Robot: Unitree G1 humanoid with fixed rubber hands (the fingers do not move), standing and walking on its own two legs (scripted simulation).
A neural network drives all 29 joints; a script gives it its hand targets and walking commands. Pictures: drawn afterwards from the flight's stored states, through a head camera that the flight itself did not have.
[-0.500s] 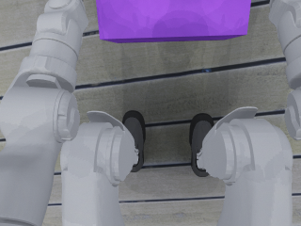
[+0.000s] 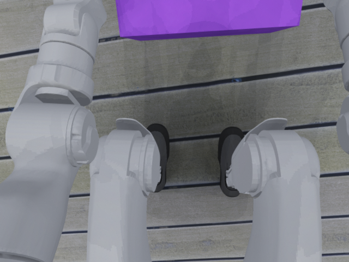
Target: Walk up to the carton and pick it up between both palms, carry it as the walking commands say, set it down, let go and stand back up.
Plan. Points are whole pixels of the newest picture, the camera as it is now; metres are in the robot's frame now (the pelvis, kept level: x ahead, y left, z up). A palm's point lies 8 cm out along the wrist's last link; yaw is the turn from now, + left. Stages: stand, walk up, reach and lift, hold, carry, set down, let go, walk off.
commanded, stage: reach and lift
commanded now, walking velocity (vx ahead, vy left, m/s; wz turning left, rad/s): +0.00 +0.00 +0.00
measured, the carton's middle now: out of the picture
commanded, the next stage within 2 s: none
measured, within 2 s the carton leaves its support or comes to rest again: neither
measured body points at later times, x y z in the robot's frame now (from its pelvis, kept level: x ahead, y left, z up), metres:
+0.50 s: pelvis -0.01 +0.00 +0.03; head +0.34 -0.02 +0.30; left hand +0.56 +0.16 -0.10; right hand +0.56 -0.22 -0.10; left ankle +0.13 +0.11 -0.34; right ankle +0.12 -0.11 -0.34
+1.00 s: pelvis -0.02 +0.01 +0.09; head +0.33 +0.00 +0.35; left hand +0.54 +0.17 -0.03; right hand +0.54 -0.21 -0.04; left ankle +0.13 +0.11 -0.34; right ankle +0.12 -0.11 -0.34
